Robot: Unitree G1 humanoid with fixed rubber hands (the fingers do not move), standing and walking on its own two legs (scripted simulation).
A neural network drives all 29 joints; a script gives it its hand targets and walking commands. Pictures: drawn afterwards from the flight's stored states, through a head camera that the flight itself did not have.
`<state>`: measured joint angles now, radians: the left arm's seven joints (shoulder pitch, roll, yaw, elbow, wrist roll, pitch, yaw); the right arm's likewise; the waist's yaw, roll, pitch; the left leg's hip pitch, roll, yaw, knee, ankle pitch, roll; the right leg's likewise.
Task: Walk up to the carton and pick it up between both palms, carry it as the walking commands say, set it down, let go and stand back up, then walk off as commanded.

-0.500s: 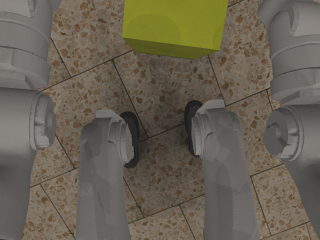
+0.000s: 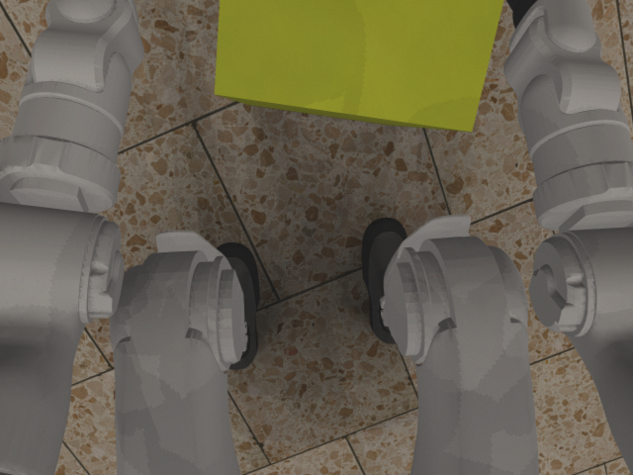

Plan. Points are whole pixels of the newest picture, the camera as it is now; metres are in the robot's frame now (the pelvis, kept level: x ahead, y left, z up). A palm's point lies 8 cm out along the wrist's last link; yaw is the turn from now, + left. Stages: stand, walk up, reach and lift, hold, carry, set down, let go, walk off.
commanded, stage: reach and lift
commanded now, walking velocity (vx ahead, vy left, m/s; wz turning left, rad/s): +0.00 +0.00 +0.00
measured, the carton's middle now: (343, 10) +0.52 -0.05 -0.24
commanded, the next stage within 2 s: none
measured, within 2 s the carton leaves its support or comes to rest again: leaves its support in 1.38 s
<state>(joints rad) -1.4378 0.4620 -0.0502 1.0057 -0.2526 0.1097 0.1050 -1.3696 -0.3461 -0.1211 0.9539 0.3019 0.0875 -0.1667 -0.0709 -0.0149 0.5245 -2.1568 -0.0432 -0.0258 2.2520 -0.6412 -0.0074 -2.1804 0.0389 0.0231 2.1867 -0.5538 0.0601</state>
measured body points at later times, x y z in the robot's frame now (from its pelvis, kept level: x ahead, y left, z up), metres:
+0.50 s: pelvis +0.00 +0.00 -0.01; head +0.37 +0.00 +0.23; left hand +0.56 +0.16 -0.20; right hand +0.53 -0.21 -0.19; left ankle +0.10 +0.11 -0.34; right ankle +0.13 -0.13 -0.34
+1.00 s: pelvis +0.00 +0.00 +0.00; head +0.37 +0.01 +0.23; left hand +0.57 +0.10 -0.19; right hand +0.54 -0.19 -0.18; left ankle +0.10 +0.12 -0.34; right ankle +0.13 -0.13 -0.34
